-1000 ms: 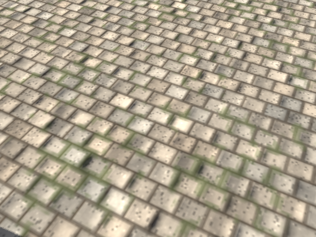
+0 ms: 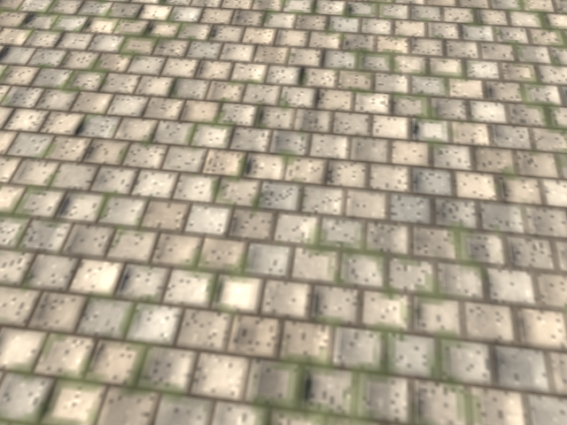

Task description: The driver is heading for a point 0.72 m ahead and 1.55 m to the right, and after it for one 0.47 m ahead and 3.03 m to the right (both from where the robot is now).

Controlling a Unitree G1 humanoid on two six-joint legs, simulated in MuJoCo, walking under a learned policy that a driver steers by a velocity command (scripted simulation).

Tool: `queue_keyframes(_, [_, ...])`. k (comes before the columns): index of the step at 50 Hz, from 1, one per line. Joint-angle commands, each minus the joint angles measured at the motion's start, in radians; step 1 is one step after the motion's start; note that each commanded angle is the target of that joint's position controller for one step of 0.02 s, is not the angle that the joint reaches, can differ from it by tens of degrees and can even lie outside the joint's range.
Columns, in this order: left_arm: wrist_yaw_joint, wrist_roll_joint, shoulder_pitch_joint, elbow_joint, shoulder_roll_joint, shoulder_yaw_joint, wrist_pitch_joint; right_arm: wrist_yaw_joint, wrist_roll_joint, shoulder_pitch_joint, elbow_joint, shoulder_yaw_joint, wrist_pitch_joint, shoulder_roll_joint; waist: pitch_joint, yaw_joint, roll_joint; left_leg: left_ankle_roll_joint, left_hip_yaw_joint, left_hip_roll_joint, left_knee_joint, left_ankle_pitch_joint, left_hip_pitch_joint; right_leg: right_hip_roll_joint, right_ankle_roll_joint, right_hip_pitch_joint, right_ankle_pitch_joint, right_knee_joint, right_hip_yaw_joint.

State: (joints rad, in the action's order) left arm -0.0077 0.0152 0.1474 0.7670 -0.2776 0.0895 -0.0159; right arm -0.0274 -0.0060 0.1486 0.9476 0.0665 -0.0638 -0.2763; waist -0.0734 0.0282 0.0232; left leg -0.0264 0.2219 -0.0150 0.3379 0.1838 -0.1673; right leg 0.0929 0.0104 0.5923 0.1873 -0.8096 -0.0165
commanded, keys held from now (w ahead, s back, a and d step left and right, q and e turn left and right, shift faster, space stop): e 0.48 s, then w+e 0.52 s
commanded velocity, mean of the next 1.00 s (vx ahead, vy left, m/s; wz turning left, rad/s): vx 0.18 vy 0.00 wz -0.59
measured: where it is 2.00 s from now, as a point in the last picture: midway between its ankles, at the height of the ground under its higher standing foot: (522, 386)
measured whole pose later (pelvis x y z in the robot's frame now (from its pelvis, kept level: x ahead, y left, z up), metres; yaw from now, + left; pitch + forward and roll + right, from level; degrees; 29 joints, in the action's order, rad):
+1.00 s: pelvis +0.17 -0.08 -0.01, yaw -35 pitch +3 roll +1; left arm 0.04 0.03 0.14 0.56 -0.28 0.06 0.01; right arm -0.01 0.02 0.36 0.86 0.07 -0.06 -0.30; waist 0.00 0.10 0.03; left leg 0.06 0.19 -0.08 0.27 0.36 0.06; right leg 0.08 -0.01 0.61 0.17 -0.73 -0.02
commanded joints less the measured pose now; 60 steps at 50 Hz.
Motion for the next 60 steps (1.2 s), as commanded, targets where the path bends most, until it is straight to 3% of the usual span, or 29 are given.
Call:
queue_keyframes(1, [0.025,-0.003,0.031,-0.076,-0.061,0.015,-0.009,-0.009,0.021,-0.075,-0.079,0.037,0.01,-0.182,0.117,-0.035,-0.101,-0.169,-0.103,-0.303,-0.051,-0.391,0.029,-0.005,-0.018,-0.139,0.001,0.079,-0.014])
queue_keyframes(3, [0.036,-0.002,0.014,-0.104,-0.073,0.022,-0.015,-0.008,0.034,-0.067,-0.082,0.043,0.026,-0.196,0.113,-0.037,-0.109,-0.139,-0.106,-0.319,0.02,-0.376,0.076,-0.026,-0.045,-0.151,0.045,0.157,-0.035])
queue_keyframes(5, [0.031,-0.007,0.079,-0.098,-0.104,0.041,-0.01,-0.007,0.04,-0.036,-0.074,0.041,0.039,-0.171,0.146,-0.072,-0.06,-0.063,-0.054,-0.261,0.208,-0.363,0.056,-0.08,-0.093,-0.303,-0.095,0.323,-0.055])
queue_keyframes(6, [0.01,-0.01,0.155,-0.094,-0.216,0.077,-0.007,-0.001,0.012,0.015,-0.077,0.032,0.041,-0.138,0.198,-0.081,0.114,0.017,0.0,-0.171,0.456,-0.186,-0.087,0.024,-0.155,-0.491,-0.486,0.383,0.123])
queue_keyframes(7, [-0.005,-0.031,0.154,-0.119,-0.323,0.09,-0.004,0.007,-0.029,0.004,-0.13,0.01,0.037,-0.075,0.235,-0.032,0.337,0.103,-0.023,0.007,0.784,0.486,-0.445,0.274,-0.372,-0.688,-0.761,0.386,0.519])
queue_keyframes(8, [0.009,-0.038,0.181,-0.128,-0.245,0.066,0.016,0.015,-0.011,-0.049,-0.132,0.017,0.033,-0.108,0.355,-0.091,0.181,0.086,-0.249,0.019,0.922,0.532,-0.48,0.295,-0.424,-0.686,-0.659,0.42,0.578])
queue_keyframes(9, [0.013,-0.033,0.13,-0.138,-0.22,0.057,0.032,0.016,0.021,-0.085,-0.145,0.023,0.034,-0.131,0.298,-0.077,0.115,0.065,-0.276,-0.001,0.949,0.453,-0.515,0.252,-0.38,-0.644,-0.599,0.434,0.478])
queue_keyframes(11, [0.0,-0.002,0.031,-0.151,-0.172,0.044,0.033,-0.003,0.008,-0.087,-0.129,0.029,0.041,-0.139,0.218,-0.034,0.037,0.058,-0.293,-0.041,0.849,0.302,-0.51,0.165,-0.276,-0.532,-0.417,0.45,0.365])
queue_keyframes(14, [-0.016,-0.018,0.008,-0.169,-0.17,0.038,0.023,-0.007,0.007,-0.063,-0.127,0.031,0.052,-0.123,0.216,-0.002,0.072,0.071,-0.281,-0.008,0.75,0.213,-0.401,0.109,-0.259,-0.428,-0.385,0.473,0.318])
queue_keyframes(18, [-0.031,-0.01,0.029,-0.177,-0.189,0.045,0.016,-0.01,0.007,-0.092,-0.137,0.019,0.055,-0.093,0.215,-0.023,0.088,0.097,-0.3,0.017,0.558,0.173,-0.363,0.095,-0.258,-0.424,-0.264,0.474,0.351])
queue_keyframes(24, [-0.03,-0.014,0.013,-0.195,-0.188,0.044,0.0,0.004,0.016,-0.093,-0.147,0.022,0.044,-0.111,0.187,-0.039,0.138,0.088,-0.311,0.045,0.376,0.172,-0.262,0.071,-0.235,-0.373,-0.107,0.473,0.454])
queue_keyframes(28, [-0.036,0.003,-0.01,-0.205,-0.165,0.032,-0.012,0.022,0.025,0.03,-0.121,0.036,0.024,-0.124,0.179,0.025,0.121,0.021,-0.269,0.034,0.069,0.074,0.0,-0.019,-0.16,-0.218,0.329,0.451,0.467])
queue_keyframes(29, [-0.037,0.0,0.004,-0.208,-0.115,0.017,-0.012,0.018,0.011,0.114,-0.106,0.052,0.023,-0.181,0.195,0.042,0.006,-0.039,-0.419,-0.135,-0.004,0.18,0.163,-0.096,-0.101,-0.055,0.446,0.266,0.38])
queue_keyframes(30, [-0.032,0.01,0.014,-0.238,-0.066,0.006,-0.001,0.015,-0.009,0.149,-0.102,0.066,0.025,-0.264,0.162,0.017,-0.226,-0.152,-0.717,-0.338,-0.106,0.401,0.209,-0.242,-0.062,0.164,0.442,0.004,0.157])
queue_keyframes(31, [-0.027,0.002,-0.036,-0.268,-0.138,0.02,0.019,0.021,-0.033,0.093,-0.126,0.066,0.008,-0.259,0.069,0.017,-0.258,-0.227,-0.873,-0.411,-0.174,0.525,0.1,-0.154,-0.048,0.262,0.35,-0.135,0.195])
queue_keyframes(32, [-0.021,0.0,-0.018,-0.251,-0.185,0.035,0.024,0.012,-0.02,0.017,-0.156,0.053,-0.002,-0.205,0.037,-0.012,-0.216,-0.194,-0.772,-0.365,-0.171,0.499,0.08,-0.12,-0.04,0.26,0.253,-0.206,0.202])
queue_keyframes(33, [-0.016,-0.007,0.021,-0.223,-0.187,0.041,0.021,0.002,0.001,-0.019,-0.168,0.043,-0.005,-0.164,0.04,-0.028,-0.2,-0.146,-0.669,-0.307,-0.166,0.435,0.094,-0.107,-0.021,0.253,0.186,-0.245,0.18])
queue_keyframes(35, [-0.004,-0.009,0.032,-0.213,-0.147,0.033,0.023,-0.008,0.011,0.014,-0.167,0.032,-0.008,-0.14,0.039,-0.008,-0.169,-0.114,-0.533,-0.262,-0.178,0.307,0.104,-0.083,0.006,0.254,0.088,-0.328,0.139])
queue_keyframes(42, [0.019,0.01,-0.066,-0.277,-0.078,0.003,0.043,0.003,-0.003,0.158,-0.15,0.037,-0.02,-0.172,0.004,0.066,-0.148,-0.133,-0.294,-0.253,-0.205,0.051,0.163,-0.024,0.041,0.264,-0.068,-0.165,0.075])
queue_keyframes(49, [0.06,0.015,-0.139,-0.322,-0.06,-0.014,0.043,0.022,0.032,0.186,-0.141,0.057,-0.006,-0.232,-0.045,0.071,-0.142,-0.11,-0.152,-0.294,-0.167,-0.072,0.164,-0.02,-0.035,0.076,0.01,0.11,-0.037])
queue_keyframes(51, [0.061,0.008,-0.08,-0.316,-0.096,0.004,0.04,0.024,0.041,0.172,-0.143,0.066,0.002,-0.259,0.007,0.013,-0.159,-0.089,-0.101,-0.297,-0.037,-0.42,0.174,-0.081,-0.083,-0.076,0.071,0.166,-0.088])
queue_keyframes(53, [0.044,0.011,0.219,-0.227,-0.194,0.065,0.028,0.018,0.038,0.187,-0.149,0.051,0.002,-0.22,0.202,-0.145,-0.088,-0.03,-0.004,-0.221,0.395,-0.666,0.029,-0.174,-0.152,-0.549,-0.012,0.257,-0.107])
queue_keyframes(54, [0.022,0.022,0.338,-0.211,-0.295,0.089,0.022,0.022,-0.009,0.202,-0.2,0.015,-0.008,-0.118,0.293,-0.159,0.134,0.03,-0.009,-0.144,0.77,-0.069,-0.348,0.068,-0.255,-0.879,0.084,0.291,0.285])
queue_keyframes(55, [0.028,0.019,0.319,-0.241,-0.342,0.079,0.042,0.028,-0.006,0.183,-0.258,-0.007,-0.046,-0.079,0.454,-0.112,0.278,0.051,-0.224,0.022,1.018,0.408,-0.593,0.256,-0.415,-0.999,0.278,0.499,0.85])
queue_keyframes(56, [0.041,0.007,0.303,-0.235,-0.243,0.048,0.063,0.036,0.037,0.073,-0.273,0.022,-0.068,-0.186,0.368,-0.161,0.126,0.036,-0.314,-0.029,1.074,0.318,-0.701,0.246,-0.36,-0.947,0.259,0.549,0.762])
queue_keyframes(57, [0.043,0.002,0.274,-0.22,-0.205,0.033,0.073,0.04,0.049,0.048,-0.284,0.018,-0.08,-0.184,0.252,-0.13,0.116,0.01,-0.294,-0.065,1.026,0.234,-0.714,0.212,-0.33,-0.824,0.178,0.534,0.619])
queue_keyframes(58, [0.041,0.002,0.202,-0.227,-0.18,0.024,0.076,0.032,0.025,0.055,-0.27,0.016,-0.082,-0.171,0.184,-0.082,0.028,0.009,-0.295,-0.105,0.943,0.162,-0.65,0.162,-0.301,-0.674,0.077,0.53,0.505])
queue_keyframes(59, [0.039,-0.005,0.142,-0.237,-0.155,0.014,0.077,0.029,0.005,0.071,-0.26,0.021,-0.075,-0.174,0.148,-0.04,0.038,0.015,-0.302,-0.129,0.863,0.113,-0.579,0.121,-0.284,-0.563,-0.017,0.542,0.425])
queue_keyframes(60, [0.034,-0.015,0.104,-0.247,-0.151,0.01,0.078,0.033,0.002,0.088,-0.254,0.022,-0.063,-0.17,0.13,-0.013,0.056,0.022,-0.301,-0.137,0.837,0.079,-0.524,0.096,-0.282,-0.487,-0.07,0.569,0.39])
